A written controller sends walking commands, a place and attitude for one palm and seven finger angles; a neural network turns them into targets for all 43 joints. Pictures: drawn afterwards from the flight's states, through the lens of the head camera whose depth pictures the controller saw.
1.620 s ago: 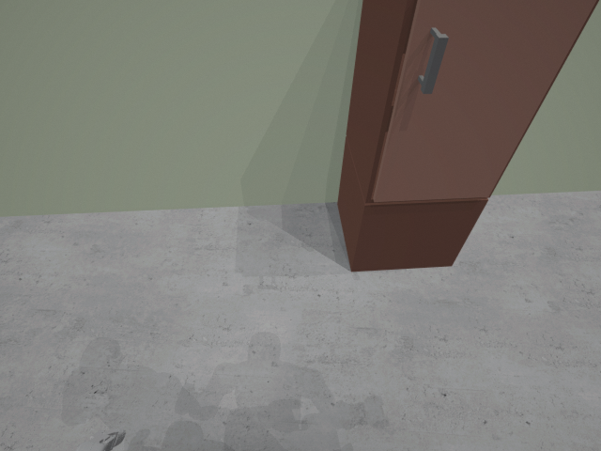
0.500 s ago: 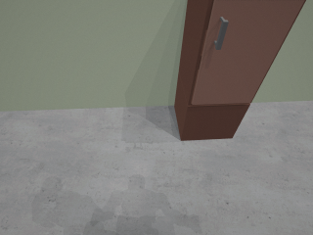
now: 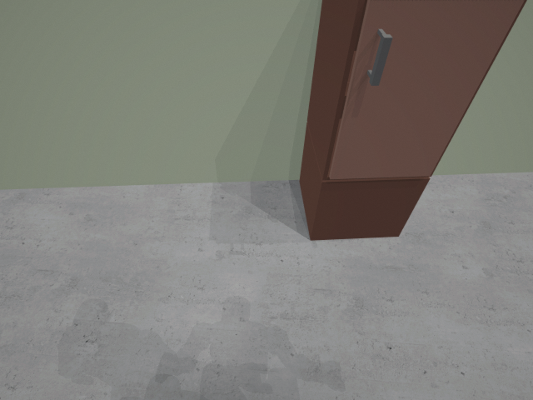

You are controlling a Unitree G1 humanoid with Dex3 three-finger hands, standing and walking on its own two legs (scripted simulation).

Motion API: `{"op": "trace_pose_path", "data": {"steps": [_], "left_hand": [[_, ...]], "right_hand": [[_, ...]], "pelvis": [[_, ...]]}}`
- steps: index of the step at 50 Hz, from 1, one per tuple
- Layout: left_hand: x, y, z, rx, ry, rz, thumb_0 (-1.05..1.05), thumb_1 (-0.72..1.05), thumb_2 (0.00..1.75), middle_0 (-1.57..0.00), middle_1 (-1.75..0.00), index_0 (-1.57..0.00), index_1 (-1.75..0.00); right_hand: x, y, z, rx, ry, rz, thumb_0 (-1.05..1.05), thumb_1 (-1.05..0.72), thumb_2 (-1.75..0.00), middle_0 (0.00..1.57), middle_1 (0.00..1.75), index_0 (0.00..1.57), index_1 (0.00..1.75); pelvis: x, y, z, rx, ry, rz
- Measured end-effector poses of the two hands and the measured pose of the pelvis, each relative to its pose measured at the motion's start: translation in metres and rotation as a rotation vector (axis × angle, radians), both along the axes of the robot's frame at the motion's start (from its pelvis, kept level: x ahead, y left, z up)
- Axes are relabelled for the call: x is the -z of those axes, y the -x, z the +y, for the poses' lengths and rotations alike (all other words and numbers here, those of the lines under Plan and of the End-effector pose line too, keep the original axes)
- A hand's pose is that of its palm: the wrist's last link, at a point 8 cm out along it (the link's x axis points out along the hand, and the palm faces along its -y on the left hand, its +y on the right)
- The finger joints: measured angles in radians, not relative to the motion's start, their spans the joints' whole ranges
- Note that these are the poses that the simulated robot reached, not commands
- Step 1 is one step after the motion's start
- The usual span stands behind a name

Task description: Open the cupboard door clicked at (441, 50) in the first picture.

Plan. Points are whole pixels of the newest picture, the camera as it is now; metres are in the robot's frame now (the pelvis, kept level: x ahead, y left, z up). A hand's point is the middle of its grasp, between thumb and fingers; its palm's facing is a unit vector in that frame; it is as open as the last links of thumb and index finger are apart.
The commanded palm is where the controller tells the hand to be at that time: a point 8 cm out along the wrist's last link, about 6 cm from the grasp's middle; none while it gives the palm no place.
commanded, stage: walk to a spot facing it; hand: left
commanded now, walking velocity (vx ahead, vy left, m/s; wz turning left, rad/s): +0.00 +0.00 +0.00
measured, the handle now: (377, 57) +0.90 -0.23 +0.11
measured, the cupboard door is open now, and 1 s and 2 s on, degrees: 0 0 0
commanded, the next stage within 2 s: none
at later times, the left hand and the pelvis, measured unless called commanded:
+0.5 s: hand out of the picture +0.05 +0.17 -0.18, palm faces -0.16 -0.95 -0.28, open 7.4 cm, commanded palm none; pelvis -0.03 -0.03 -0.03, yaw -11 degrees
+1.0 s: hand out of the picture +0.10 +0.19 -0.19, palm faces -0.36 -0.90 -0.23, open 7.4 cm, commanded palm none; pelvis -0.04 +0.02 -0.01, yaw -27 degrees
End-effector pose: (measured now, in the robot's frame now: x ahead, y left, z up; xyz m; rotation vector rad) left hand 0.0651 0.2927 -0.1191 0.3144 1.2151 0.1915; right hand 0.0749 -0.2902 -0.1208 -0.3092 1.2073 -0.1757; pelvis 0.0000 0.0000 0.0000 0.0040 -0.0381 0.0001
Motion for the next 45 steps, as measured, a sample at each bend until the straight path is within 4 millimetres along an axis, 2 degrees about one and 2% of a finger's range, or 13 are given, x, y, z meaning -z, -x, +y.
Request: {"op": "trace_pose_path", "data": {"steps": [6, 10, 18, 24, 29, 34, 39, 45], "left_hand": [[0.001, -0.001, -0.001, 0.002, -0.002, 0.006, 0.01, 0.91, 0.9, -0.2, -0.3, -0.21, -0.3], [0.008, 0.001, -0.01, 0.015, 0.009, 0.035, 0.01, 0.91, 0.9, -0.2, -0.3, -0.2, -0.3], [0.025, 0.004, -0.045, 0.082, 0.058, 0.087, 0.01, 0.91, 0.9, -0.2, -0.3, -0.2, -0.3], [0.028, 0.006, -0.077, 0.124, 0.052, 0.063, 0.01, 0.91, 0.9, -0.2, -0.3, -0.2, -0.3], [0.017, 0.015, -0.093, 0.133, 0.065, 0.087, 0.01, 0.91, 0.9, -0.2, -0.3, -0.21, -0.3], [0.012, 0.012, -0.099, 0.176, 0.076, 0.102, 0.01, 0.9, 0.9, -0.2, -0.3, -0.21, -0.3], [0.014, -0.002, -0.094, 0.219, 0.082, 0.086, 0.01, 0.9, 0.9, -0.2, -0.3, -0.21, -0.3], [0.02, -0.023, -0.076, 0.282, 0.091, 0.064, 0.01, 0.9, 0.9, -0.2, -0.3, -0.21, -0.3]], "right_hand": [[0.001, -0.001, -0.001, 0.011, 0.002, -0.005, 0.0, -0.9, -0.9, 0.2, 0.3, 0.2, 0.3], [0.006, 0.006, 0.005, 0.051, -0.009, -0.019, 0.0, -0.9, -0.9, 0.2, 0.3, 0.2, 0.3], [0.029, 0.047, 0.018, 0.161, -0.083, -0.011, 0.0, -0.9, -0.9, 0.2, 0.3, 0.2, 0.3], [0.056, 0.08, 0.005, 0.239, -0.135, 0.029, 0.0, -0.9, -0.9, 0.2, 0.3, 0.2, 0.3], [0.041, 0.093, -0.004, 0.277, -0.134, 0.043, 0.0, -0.9, -0.9, 0.2, 0.3, 0.2, 0.3], [0.025, 0.1, -0.014, 0.327, -0.1, 0.005, 0.0, -0.9, -0.9, 0.2, 0.3, 0.2, 0.3], [0.017, 0.103, -0.016, 0.367, -0.063, -0.033, 0.0, -0.9, -0.9, 0.2, 0.3, 0.2, 0.3], [0.006, 0.102, 0.001, 0.406, -0.033, -0.092, 0.0, -0.9, -0.9, 0.19, 0.3, 0.2, 0.3]], "pelvis": [[0.001, 0.0, -0.001, 0.017, 0.0, 0.001], [0.004, 0.002, -0.001, 0.055, -0.002, 0.006], [0.016, 0.015, -0.011, 0.15, -0.036, 0.001], [0.029, 0.024, -0.03, 0.199, -0.025, 0.005], [0.014, 0.031, -0.037, 0.238, -0.033, 0.024], [0.006, 0.034, -0.037, 0.289, -0.04, 0.045], [0.006, 0.035, -0.028, 0.338, -0.031, 0.056], [0.007, 0.038, -0.006, 0.408, -0.018, 0.065]]}}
